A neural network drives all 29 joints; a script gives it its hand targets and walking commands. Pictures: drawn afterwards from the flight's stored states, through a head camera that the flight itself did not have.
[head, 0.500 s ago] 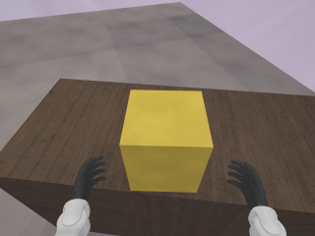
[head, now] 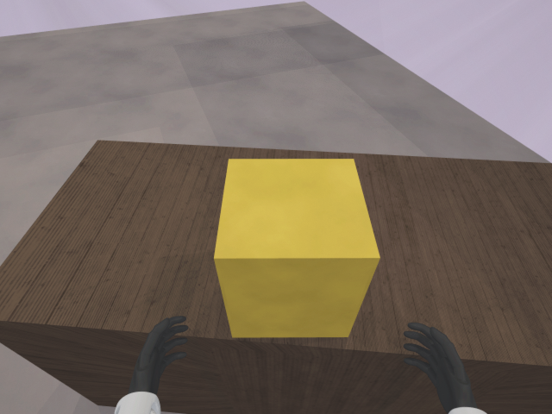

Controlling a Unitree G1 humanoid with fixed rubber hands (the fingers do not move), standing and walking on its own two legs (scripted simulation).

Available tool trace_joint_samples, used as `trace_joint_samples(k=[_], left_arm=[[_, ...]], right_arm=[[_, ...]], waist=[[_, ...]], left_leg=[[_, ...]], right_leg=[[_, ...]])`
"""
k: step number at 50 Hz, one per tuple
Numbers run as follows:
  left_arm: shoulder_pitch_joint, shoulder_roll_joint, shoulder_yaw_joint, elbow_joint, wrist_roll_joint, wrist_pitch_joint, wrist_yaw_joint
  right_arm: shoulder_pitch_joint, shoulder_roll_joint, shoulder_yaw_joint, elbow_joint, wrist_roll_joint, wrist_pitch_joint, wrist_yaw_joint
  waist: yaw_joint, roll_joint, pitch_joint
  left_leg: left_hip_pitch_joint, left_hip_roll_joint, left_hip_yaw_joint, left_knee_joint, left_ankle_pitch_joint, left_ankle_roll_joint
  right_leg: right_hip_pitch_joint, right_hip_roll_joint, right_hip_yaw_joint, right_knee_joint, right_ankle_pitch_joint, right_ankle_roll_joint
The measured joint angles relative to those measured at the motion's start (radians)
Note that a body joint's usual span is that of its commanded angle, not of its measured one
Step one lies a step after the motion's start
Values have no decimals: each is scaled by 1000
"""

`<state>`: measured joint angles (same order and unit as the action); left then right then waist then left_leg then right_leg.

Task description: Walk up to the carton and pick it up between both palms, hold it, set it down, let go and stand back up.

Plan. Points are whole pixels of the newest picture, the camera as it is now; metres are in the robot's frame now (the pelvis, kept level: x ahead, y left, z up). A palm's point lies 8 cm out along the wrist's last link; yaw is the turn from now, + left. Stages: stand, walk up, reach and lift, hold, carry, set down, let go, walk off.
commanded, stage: set down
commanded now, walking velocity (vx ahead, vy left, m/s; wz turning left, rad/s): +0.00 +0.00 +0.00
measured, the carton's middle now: (290, 251) +0.38 +0.02 +0.00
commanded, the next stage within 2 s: let go in 0.80 s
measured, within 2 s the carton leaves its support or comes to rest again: neither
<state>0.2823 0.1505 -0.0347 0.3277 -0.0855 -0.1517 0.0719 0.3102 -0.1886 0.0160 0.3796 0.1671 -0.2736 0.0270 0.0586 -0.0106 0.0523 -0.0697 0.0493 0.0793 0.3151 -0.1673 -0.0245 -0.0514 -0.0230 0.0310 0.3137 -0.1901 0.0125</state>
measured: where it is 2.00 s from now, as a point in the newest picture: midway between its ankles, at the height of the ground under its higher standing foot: outside the picture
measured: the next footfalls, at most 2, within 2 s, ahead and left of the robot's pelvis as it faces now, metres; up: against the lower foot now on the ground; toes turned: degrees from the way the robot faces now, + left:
none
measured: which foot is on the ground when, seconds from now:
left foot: down 0.00-1.00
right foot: down 0.00-1.00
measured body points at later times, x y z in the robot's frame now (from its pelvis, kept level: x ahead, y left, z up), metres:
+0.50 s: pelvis +0.01 -0.01 +0.00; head +0.00 -0.01 +0.45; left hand +0.17 +0.22 -0.06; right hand +0.20 -0.21 -0.06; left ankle +0.01 +0.13 -0.75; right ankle +0.00 -0.14 -0.75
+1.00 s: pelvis +0.00 +0.00 +0.00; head -0.01 +0.01 +0.45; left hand +0.17 +0.22 -0.09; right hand +0.20 -0.21 -0.06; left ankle +0.01 +0.13 -0.75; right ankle +0.00 -0.14 -0.75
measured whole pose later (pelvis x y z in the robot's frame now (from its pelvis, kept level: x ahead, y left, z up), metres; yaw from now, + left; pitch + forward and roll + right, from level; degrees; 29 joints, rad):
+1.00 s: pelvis +0.00 +0.00 +0.00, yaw +1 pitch -7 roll +0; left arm 0.16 0.19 0.02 0.50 0.04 0.19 -0.01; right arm 0.13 -0.16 0.00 0.62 -0.01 -0.18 0.02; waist 0.01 -0.03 0.10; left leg -0.04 0.05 0.07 0.33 -0.18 -0.03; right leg -0.01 -0.02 0.02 0.33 -0.20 0.02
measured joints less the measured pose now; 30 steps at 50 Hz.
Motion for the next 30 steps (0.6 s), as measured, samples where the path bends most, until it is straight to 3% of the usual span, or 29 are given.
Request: trace_joint_samples(k=[12,21,30], left_arm=[[-14,20,16,52,31,50,-22],[-3,27,43,67,53,113,-65],[-15,39,47,80,66,184,-86]], right_arm=[[-49,-11,0,107,-33,23,1],[-43,12,12,152,-82,30,-33],[-51,11,21,157,-120,36,-32]], waist=[[8,-9,8],[-6,10,17],[-26,9,25]], left_leg=[[16,5,-15,-10,0,-9],[37,5,-24,-15,-6,-14],[49,6,-29,-5,-15,-15]], right_leg=[[21,5,-15,-10,-6,0],[44,5,-25,-8,-18,0],[57,6,-29,2,-28,-1]])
